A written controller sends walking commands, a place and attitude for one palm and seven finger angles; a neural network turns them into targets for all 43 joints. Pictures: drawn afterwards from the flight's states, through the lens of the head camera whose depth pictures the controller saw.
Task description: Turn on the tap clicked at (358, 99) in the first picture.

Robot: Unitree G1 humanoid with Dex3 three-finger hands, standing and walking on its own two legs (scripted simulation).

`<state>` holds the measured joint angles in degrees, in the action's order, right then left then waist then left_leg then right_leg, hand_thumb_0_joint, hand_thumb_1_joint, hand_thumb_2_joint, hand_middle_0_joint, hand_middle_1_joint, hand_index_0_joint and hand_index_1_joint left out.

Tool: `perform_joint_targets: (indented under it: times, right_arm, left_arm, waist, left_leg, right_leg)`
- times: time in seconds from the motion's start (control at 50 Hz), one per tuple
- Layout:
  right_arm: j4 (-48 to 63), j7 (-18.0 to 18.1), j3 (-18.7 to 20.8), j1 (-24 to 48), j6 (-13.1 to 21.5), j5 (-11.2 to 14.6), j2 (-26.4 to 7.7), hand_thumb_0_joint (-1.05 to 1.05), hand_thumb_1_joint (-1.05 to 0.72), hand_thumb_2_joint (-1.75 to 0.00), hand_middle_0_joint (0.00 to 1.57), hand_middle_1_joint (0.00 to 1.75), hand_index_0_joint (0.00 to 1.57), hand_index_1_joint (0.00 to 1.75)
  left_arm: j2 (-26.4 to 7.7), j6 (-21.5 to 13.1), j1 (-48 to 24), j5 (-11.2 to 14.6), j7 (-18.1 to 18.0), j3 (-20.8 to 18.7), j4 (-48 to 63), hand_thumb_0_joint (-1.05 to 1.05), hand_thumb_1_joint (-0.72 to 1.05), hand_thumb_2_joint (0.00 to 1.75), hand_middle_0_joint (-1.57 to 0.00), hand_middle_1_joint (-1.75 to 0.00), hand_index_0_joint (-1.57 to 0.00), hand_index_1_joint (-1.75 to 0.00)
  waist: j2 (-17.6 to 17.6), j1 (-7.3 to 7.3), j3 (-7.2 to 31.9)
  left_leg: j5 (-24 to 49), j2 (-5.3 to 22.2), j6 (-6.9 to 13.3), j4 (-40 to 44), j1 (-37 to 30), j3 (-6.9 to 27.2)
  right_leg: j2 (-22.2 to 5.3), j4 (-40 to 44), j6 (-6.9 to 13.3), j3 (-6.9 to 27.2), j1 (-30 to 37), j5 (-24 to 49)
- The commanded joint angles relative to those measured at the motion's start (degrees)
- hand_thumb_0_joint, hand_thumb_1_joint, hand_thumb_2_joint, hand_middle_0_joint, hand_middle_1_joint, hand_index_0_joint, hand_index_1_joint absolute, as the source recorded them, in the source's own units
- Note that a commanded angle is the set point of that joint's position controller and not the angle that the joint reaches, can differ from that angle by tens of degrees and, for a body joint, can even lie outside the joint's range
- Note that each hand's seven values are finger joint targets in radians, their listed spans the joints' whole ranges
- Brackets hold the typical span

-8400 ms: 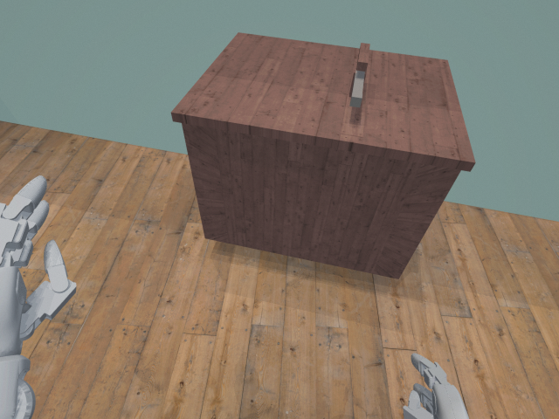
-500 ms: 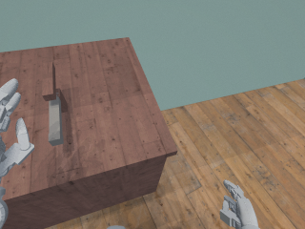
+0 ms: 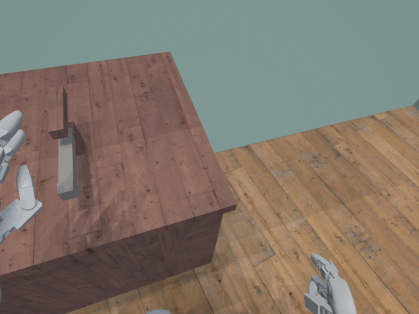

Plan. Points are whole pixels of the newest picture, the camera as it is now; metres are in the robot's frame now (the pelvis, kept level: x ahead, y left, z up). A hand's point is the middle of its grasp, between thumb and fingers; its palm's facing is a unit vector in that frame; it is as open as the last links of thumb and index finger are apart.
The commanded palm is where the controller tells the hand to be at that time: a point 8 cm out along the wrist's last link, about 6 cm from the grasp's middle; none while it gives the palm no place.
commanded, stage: shuffle to correct the standing spot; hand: left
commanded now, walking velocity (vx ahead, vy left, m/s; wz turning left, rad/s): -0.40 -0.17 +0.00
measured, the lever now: (68, 190) +0.31 +0.30 +0.02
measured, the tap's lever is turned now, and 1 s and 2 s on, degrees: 0 0 0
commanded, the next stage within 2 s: come to a stop and stand still in 1.40 s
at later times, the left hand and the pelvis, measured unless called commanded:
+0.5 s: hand (26, 209) +0.21 +0.26 +0.16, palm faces +0.36 -0.84 -0.40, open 7.4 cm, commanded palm +0.15 +0.29 +0.18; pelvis -0.01 +0.01 +0.00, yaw +1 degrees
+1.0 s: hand (52, 199) +0.22 +0.22 +0.18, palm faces +0.31 -0.81 -0.49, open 7.4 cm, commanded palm +0.15 +0.27 +0.18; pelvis +0.00 -0.02 +0.00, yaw +2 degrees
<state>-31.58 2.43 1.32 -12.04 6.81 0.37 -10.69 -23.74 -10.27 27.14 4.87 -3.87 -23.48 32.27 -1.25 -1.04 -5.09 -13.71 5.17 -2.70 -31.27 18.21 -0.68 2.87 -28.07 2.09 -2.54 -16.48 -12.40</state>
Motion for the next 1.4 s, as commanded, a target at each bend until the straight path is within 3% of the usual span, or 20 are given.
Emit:
perform_joint_targets:
  times: [0.0, 0.08, 0.24, 0.34, 0.44, 0.52, 0.6, 0.66, 0.76, 0.88, 0.98, 1.04, 1.1, 1.12, 1.14, 1.16, 1.18, 1.22, 1.28, 1.38]
  right_arm:
    - [8.6, 0.6, 2.9, 2.9, 3.2, -0.2, -7.3, 0.0, -0.9, -0.9, 0.2, 0.3, 0.2, 0.3]
    - [8.2, 0.6, 3.3, 2.9, 3.5, -0.3, -7.0, 0.0, -0.9, -0.9, 0.2, 0.3, 0.2, 0.3]
    - [9.0, 0.7, 3.0, 3.0, 2.5, 0.1, -7.3, 0.0, -0.9, -0.9, 0.2, 0.3, 0.2, 0.3]
    - [8.6, 0.8, 2.8, 3.1, 2.6, 0.2, -7.7, 0.0, -0.9, -0.9, 0.2, 0.3, 0.2, 0.3]
    - [8.5, 0.5, 2.8, 3.3, 3.1, 0.1, -7.9, 0.0, -0.9, -0.9, 0.2, 0.3, 0.2, 0.3]
    - [8.4, -0.4, 3.3, 2.1, 3.4, 0.1, -7.7, 0.0, -0.9, -0.9, 0.2, 0.3, 0.2, 0.3]
    - [7.7, -0.6, 3.2, 1.4, 2.9, 0.3, -7.4, 0.0, -0.9, -0.9, 0.2, 0.3, 0.2, 0.3]
    - [7.9, -0.4, 3.2, 1.9, 2.4, 0.4, -7.3, 0.0, -0.9, -0.9, 0.2, 0.3, 0.2, 0.3]
    - [8.4, 0.4, 2.9, 3.5, 2.2, 0.1, -7.1, 0.0, -0.9, -0.9, 0.2, 0.3, 0.2, 0.3]
    - [7.8, 0.0, 3.4, 2.8, 3.4, -0.2, -6.7, 0.0, -0.9, -0.9, 0.2, 0.3, 0.2, 0.3]
    - [6.5, 0.0, 4.1, 1.7, 3.2, 0.0, -6.2, 0.0, -0.9, -0.9, 0.2, 0.3, 0.2, 0.3]
    - [6.4, 0.4, 3.7, 3.5, 2.9, -0.2, -4.8, 0.0, -0.9, -0.9, 0.2, 0.3, 0.2, 0.3]
    - [5.9, 1.0, 2.4, 3.2, 2.3, -0.4, -4.4, 0.0, -0.9, -0.9, 0.2, 0.3, 0.2, 0.3]
    - [6.3, 1.4, 2.7, 3.3, 2.4, -0.4, -5.3, 0.0, -0.9, -0.9, 0.2, 0.3, 0.2, 0.3]
    - [7.0, 1.7, 2.9, 3.6, 2.6, -0.6, -6.6, 0.0, -0.9, -0.9, 0.2, 0.3, 0.2, 0.3]
    - [6.8, 1.5, 3.4, 3.1, 2.3, -1.3, -6.6, 0.0, -0.9, -0.9, 0.2, 0.3, 0.2, 0.3]
    - [6.1, 1.4, 3.3, 3.7, 2.2, -1.7, -5.8, 0.0, -0.9, -0.9, 0.2, 0.3, 0.2, 0.3]
    - [6.2, 0.8, 3.6, 2.8, 2.3, -2.4, -6.7, 0.0, -0.9, -0.9, 0.2, 0.3, 0.2, 0.3]
    - [7.8, -1.6, 4.1, 2.3, 3.2, -0.6, -7.0, 0.0, -0.9, -0.9, 0.2, 0.3, 0.2, 0.3]
    - [8.2, -3.1, 3.2, 1.8, 3.0, 0.9, -7.4, 0.0, -0.9, -0.9, 0.2, 0.3, 0.2, 0.3]
  left_arm:
    - [-8.7, -4.7, -2.9, 0.3, -0.6, -5.8, 13.2, 0.0, 0.9, 0.9, -0.2, -0.3, -0.2, -0.3]
    - [-10.0, -5.7, -1.7, 0.0, -0.8, -7.9, 13.6, 0.0, 0.9, 0.9, -0.2, -0.3, -0.2, -0.3]
    - [-9.1, -4.6, -1.1, 0.6, -1.0, -7.3, 12.0, 0.0, 0.9, 0.9, -0.2, -0.3, -0.2, -0.3]
    - [-8.7, -3.6, -3.0, 0.1, -1.7, -6.1, 11.4, 0.0, 0.9, 0.9, -0.2, -0.3, -0.2, -0.3]
    - [-8.3, -4.1, -4.9, -0.9, -2.0, -5.3, 13.6, 0.0, 0.9, 0.9, -0.2, -0.3, -0.2, -0.3]
    - [-8.9, -4.4, -3.7, -0.8, -1.8, -5.8, 13.7, 0.0, 0.9, 0.9, -0.2, -0.3, -0.2, -0.3]
    - [-7.8, -3.8, 0.0, 0.1, -1.7, -5.4, 11.4, 0.0, 0.9, 0.9, -0.2, -0.3, -0.2, -0.3]
    - [-9.0, -3.6, 0.1, 0.5, -2.0, -6.6, 11.7, 0.0, 0.9, 0.9, -0.2, -0.3, -0.2, -0.3]
    - [-10.6, -4.5, -1.0, 0.4, -1.9, -8.0, 14.6, 0.0, 0.9, 0.9, -0.2, -0.3, -0.2, -0.3]
    - [-10.2, -6.5, 0.3, -0.3, -1.2, -8.4, 14.7, 0.0, 0.9, 0.9, -0.2, -0.3, -0.2, -0.3]
    - [-11.3, -7.7, 2.3, -0.3, -2.1, -10.3, 13.3, 0.0, 0.9, 0.9, -0.2, -0.3, -0.2, -0.3]
    - [-12.3, -8.2, 3.0, -0.3, -2.9, -12.1, 13.7, 0.0, 0.9, 0.9, -0.2, -0.3, -0.2, -0.3]
    - [-10.4, -7.0, 6.8, -0.1, -3.2, -10.5, 11.4, 0.0, 0.9, 0.9, -0.2, -0.3, -0.2, -0.3]
    - [-10.9, -7.1, 6.5, 0.1, -3.0, -10.7, 12.1, 0.0, 0.9, 0.9, -0.2, -0.3, -0.2, -0.3]
    - [-10.6, -7.3, 5.6, 0.5, -2.8, -10.1, 13.1, 0.0, 0.9, 0.9, -0.2, -0.3, -0.2, -0.3]
    - [-10.3, -7.0, 4.3, 0.2, -2.2, -9.7, 12.5, 0.0, 0.9, 0.9, -0.2, -0.3, -0.2, -0.3]
    - [-9.1, -6.6, 4.3, -0.4, -1.8, -9.1, 10.4, 0.0, 0.9, 0.9, -0.2, -0.3, -0.2, -0.3]
    - [-8.9, -6.1, -0.8, -1.0, -1.6, -7.7, 14.6, 0.0, 0.9, 0.9, -0.2, -0.3, -0.2, -0.3]
    - [-6.9, -5.4, -3.3, -1.6, -1.8, -4.9, 18.9, 0.0, 0.9, 0.9, -0.2, -0.3, -0.2, -0.3]
    - [-9.4, -4.4, -6.2, -2.8, -2.4, -6.0, 16.1, 0.0, 0.9, 0.9, -0.2, -0.3, -0.2, -0.3]
  waist:
    - [4.0, 0.41, 11.1]
    - [4.2, 0.54, 11.9]
    - [3.6, 0.61, 9.8]
    - [4.4, 0.83, 8.1]
    - [12.0, 0.38, 9.5]
    - [8.6, 0.43, 11.5]
    - [1.7, 1.36, 12.2]
    - [2.1, 1.6, 10.7]
    - [6.8, 0.81, 10.4]
    - [9.6, 0.81, 14.1]
    - [-0.6, 1.82, 16.4]
    - [-4.9, 0.75, 13.9]
    - [-4.6, 1.66, 14.1]
    - [-0.9, 1.64, 14.2]
    - [5.9, 1.51, 13.4]
    - [10.5, 1.63, 12.6]
    - [11.2, 1.32, 11.4]
    - [12.8, 0.99, 9.9]
    - [15.9, -0.18, 12.2]
    - [11.9, 2.05, 8.8]
  left_leg:
    - [10.1, 3.4, 3.5, 2.9, -3.5, 1.8]
    - [9.5, 3.0, 3.4, 1.4, -4.4, 1.6]
    - [-11.1, 2.4, 3.9, 3.7, 1.2, 2.5]
    - [-12.2, 3.5, 4.5, 6.0, 0.4, 4.5]
    - [-4.4, 9.2, 6.6, 10.9, 4.0, 9.6]
    - [4.9, 7.1, 5.3, 5.2, 0.5, 6.5]
    - [2.6, 2.1, 3.3, -0.6, -2.3, 2.6]
    - [-0.5, 1.5, 3.2, -0.5, -2.8, 2.6]
    - [13.9, 7.4, 4.8, 4.0, -2.1, 7.1]
    - [29.3, 9.1, 4.7, 0.6, -6.0, 6.2]
    - [6.5, -0.2, 1.7, -10.3, -3.3, 0.7]
    - [-11.3, -2.7, 1.8, -13.2, 1.5, 0.9]
    - [-0.7, -0.5, 2.7, 2.5, -4.6, 0.0]
    - [7.0, 3.1, 4.0, 7.7, -8.5, 2.8]
    - [18.2, 12.2, 7.2, 11.4, -9.9, 13.7]
    - [28.9, 19.6, 11.4, 11.4, -11.5, 19.4]
    - [31.5, 20.4, 12.8, 11.1, -12.9, 18.1]
    - [32.6, 18.4, 11.8, 8.5, -10.6, 13.2]
    - [33.2, 13.8, 7.4, 3.4, -15.2, 4.8]
    - [1.7, 8.2, 4.8, -3.0, -1.2, 3.7]
  right_leg:
    - [-7.0, 4.1, -1.4, 4.4, 3.2, 11.3]
    - [-8.0, 4.3, -0.4, 5.7, 1.3, 12.2]
    - [-7.7, 7.1, -0.8, 7.4, -0.9, -9.5]
    - [-6.4, 7.4, -1.0, 6.4, -2.6, -13.2]
    - [-4.5, -1.9, -1.8, 2.7, 6.1, -2.1]
    - [-5.5, 1.6, -1.2, 2.7, 7.7, 4.9]
    - [-8.8, 4.6, 1.8, 6.5, 4.1, 8.0]
    - [-10.0, 5.2, 2.4, 8.0, 0.8, 4.0]
    - [-6.8, 1.0, -0.7, 4.0, 3.7, 10.2]
    - [-7.5, 0.7, 0.0, 3.0, 7.0, 16.1]
    - [-16.3, 4.8, 5.0, 11.1, 4.5, 28.2]
    - [-20.5, 8.6, 6.8, 13.5, 2.9, 20.6]
    - [-15.9, 3.3, 4.5, 8.7, 2.2, 13.3]
    - [-12.0, -1.9, 1.7, 5.6, 0.3, 12.1]
    - [-7.0, -9.2, -1.6, 2.7, -3.6, 6.3]
    - [-4.9, -17.0, -3.5, 4.0, -8.6, -10.6]
    - [-3.9, -23.6, -3.7, 6.3, -11.2, -14.8]
    - [-5.0, -26.3, -2.9, 6.9, -11.0, -13.2]
    - [-6.0, -11.8, -1.5, 1.7, -5.9, -9.2]
    - [-5.6, 6.1, -1.8, -3.0, 9.0, 3.2]
